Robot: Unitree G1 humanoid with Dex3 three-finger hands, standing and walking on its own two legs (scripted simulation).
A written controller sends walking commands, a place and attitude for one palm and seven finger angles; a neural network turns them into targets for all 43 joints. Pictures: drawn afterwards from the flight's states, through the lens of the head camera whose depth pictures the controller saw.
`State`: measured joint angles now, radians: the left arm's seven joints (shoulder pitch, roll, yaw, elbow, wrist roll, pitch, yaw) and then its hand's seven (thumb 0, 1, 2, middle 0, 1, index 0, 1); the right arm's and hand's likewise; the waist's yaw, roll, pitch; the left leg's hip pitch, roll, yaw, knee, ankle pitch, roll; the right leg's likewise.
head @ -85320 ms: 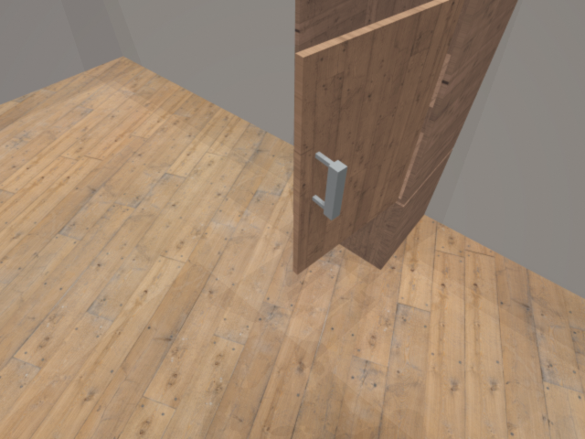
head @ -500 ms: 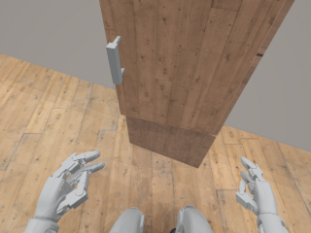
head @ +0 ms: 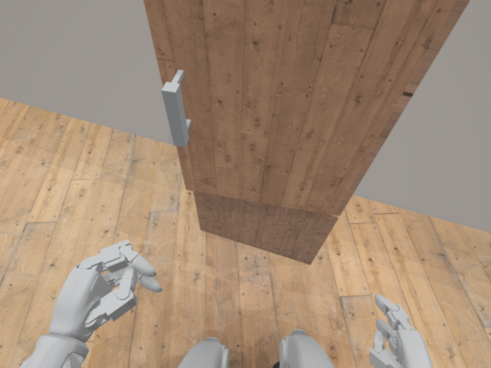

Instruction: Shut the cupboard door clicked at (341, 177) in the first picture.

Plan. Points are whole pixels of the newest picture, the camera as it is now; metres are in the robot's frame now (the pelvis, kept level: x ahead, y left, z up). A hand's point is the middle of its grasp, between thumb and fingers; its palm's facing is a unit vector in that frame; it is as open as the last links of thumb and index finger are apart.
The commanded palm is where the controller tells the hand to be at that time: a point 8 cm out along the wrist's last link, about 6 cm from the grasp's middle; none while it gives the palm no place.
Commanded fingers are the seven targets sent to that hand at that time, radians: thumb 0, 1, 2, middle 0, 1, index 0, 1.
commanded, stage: raise the hand and make a fist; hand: left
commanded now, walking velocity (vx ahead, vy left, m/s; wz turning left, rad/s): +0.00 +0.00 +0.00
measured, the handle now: (180, 109) +0.56 +0.16 +0.08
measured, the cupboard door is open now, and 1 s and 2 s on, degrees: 8 8 8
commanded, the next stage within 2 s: bring the fist close to the handle in 0.94 s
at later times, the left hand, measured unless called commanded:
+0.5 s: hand (125, 271) +0.24 +0.18 +0.08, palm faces -0.14 -0.99 -0.04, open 3.1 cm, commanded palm +0.22 +0.23 +0.08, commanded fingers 0.00 0.90 0.90 -1.30 -1.50 -1.30 -1.50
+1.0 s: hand (130, 274) +0.23 +0.17 +0.08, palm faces -0.13 -0.99 -0.04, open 3.1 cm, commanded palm +0.21 +0.23 +0.08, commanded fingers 0.00 0.90 0.90 -1.30 -1.50 -1.30 -1.50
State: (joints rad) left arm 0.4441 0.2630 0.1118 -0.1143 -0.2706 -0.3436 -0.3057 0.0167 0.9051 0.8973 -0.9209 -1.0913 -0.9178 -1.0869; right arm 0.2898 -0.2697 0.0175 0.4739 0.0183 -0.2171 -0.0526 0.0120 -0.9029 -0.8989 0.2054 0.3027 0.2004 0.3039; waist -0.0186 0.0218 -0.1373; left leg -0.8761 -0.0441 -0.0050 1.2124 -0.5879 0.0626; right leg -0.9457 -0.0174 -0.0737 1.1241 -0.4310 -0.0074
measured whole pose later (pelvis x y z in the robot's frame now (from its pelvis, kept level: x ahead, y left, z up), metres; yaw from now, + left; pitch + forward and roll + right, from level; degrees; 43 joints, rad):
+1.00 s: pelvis +0.01 -0.02 +0.02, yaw +0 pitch +13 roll -2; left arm 0.37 0.29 0.17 -0.06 -0.31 -0.30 -0.37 0.02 0.90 0.90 -1.30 -1.50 -1.29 -1.50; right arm 0.28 -0.26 0.04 0.44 0.03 -0.17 -0.05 0.01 -0.90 -0.90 0.20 0.30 0.20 0.30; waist -0.01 0.03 -0.13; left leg -0.77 -0.03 -0.02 1.12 -0.57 0.04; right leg -0.84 0.00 -0.09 1.04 -0.42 -0.03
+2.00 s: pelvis +0.01 -0.03 +0.02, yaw +0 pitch +17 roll +0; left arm -0.58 0.33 0.22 0.80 -0.20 -0.34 -0.31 0.02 0.90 0.90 -1.30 -1.50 -1.30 -1.50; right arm 0.31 -0.27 0.03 0.58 0.02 -0.06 -0.05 0.01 -0.91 -0.90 0.20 0.30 0.20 0.30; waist -0.08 0.02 -0.12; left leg -0.85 -0.03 0.00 1.07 -0.52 0.03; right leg -0.94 0.00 -0.06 1.02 -0.38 -0.04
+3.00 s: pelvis +0.00 -0.02 +0.01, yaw -1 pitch +22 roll -1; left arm -0.91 0.46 0.25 1.12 -0.16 -0.36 -0.42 0.02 0.90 0.90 -1.30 -1.50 -1.31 -1.50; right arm 0.34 -0.29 0.04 0.61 0.01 -0.02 -0.04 0.00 -0.91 -0.90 0.20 0.30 0.20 0.30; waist -0.15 0.02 -0.11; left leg -0.99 -0.03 0.00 1.15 -0.53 0.04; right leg -1.07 0.00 -0.07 1.06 -0.37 -0.03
